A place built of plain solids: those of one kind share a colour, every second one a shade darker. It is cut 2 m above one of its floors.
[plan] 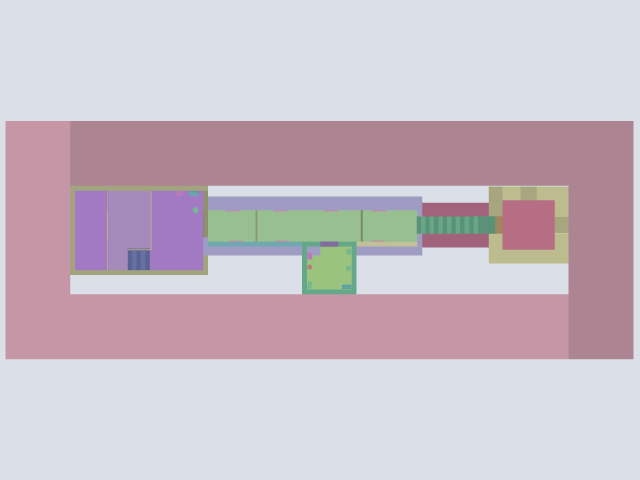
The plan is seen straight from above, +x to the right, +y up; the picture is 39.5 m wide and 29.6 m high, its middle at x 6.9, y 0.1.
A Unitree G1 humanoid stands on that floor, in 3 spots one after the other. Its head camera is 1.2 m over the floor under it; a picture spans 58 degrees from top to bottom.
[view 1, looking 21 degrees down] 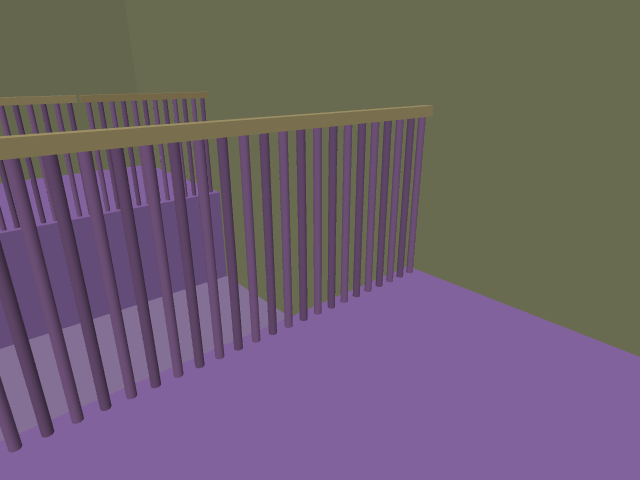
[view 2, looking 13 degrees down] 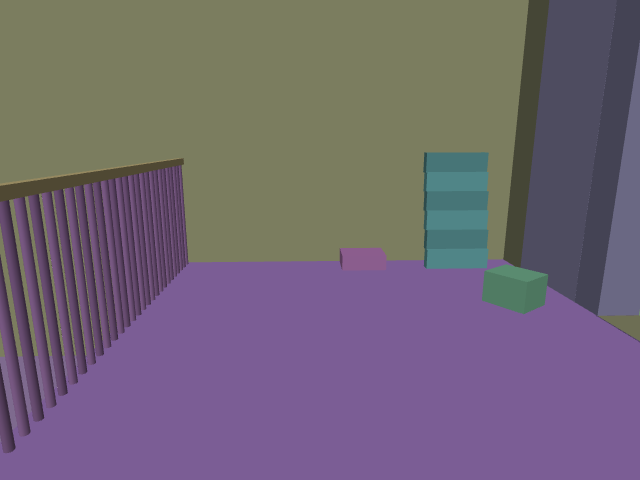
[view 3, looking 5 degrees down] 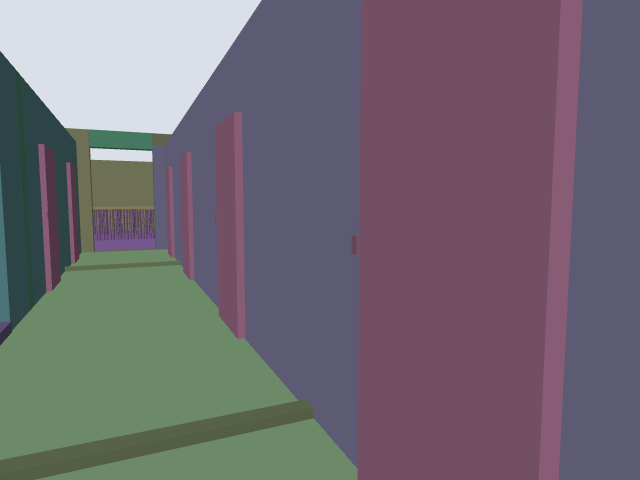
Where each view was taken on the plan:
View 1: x -1.98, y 0.96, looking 139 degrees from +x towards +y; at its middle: bar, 2.16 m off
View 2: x -2.34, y -1.10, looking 88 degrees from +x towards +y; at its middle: wall_boiler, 4.36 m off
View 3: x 11.66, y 1.02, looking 156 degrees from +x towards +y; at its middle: wall_corridor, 2.25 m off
